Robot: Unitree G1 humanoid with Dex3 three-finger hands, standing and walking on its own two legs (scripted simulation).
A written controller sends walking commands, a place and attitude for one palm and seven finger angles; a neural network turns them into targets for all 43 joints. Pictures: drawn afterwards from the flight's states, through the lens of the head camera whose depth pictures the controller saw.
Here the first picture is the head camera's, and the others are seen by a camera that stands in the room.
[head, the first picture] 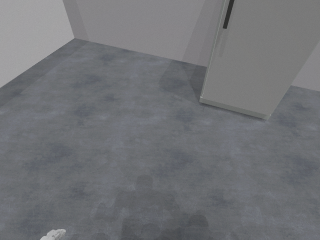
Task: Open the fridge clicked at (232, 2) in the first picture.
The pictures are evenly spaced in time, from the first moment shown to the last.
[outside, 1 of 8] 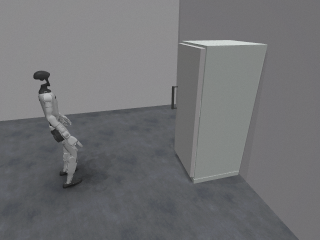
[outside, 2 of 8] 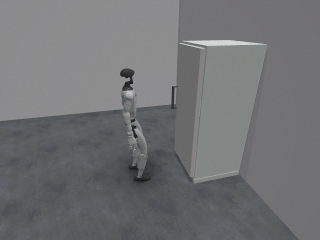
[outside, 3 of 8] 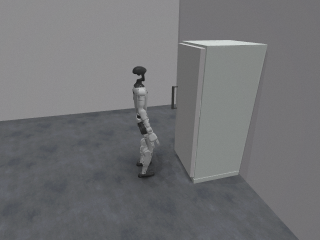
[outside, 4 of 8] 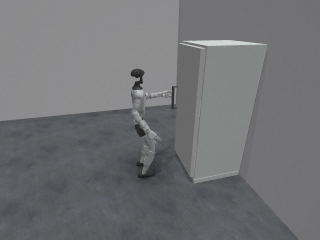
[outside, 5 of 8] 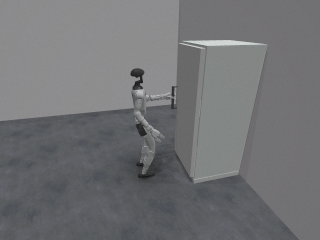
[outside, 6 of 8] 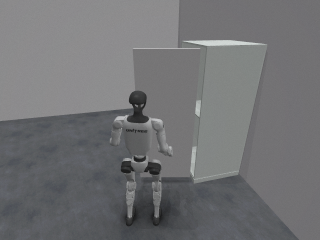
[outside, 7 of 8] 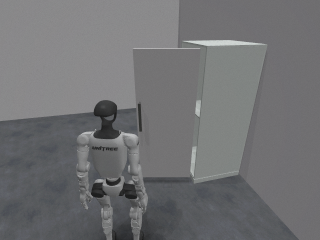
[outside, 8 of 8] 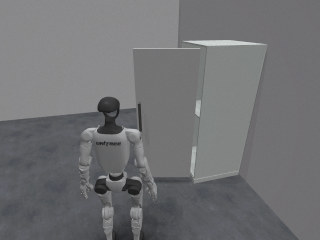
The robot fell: no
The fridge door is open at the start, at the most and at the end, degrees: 0 83 75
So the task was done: yes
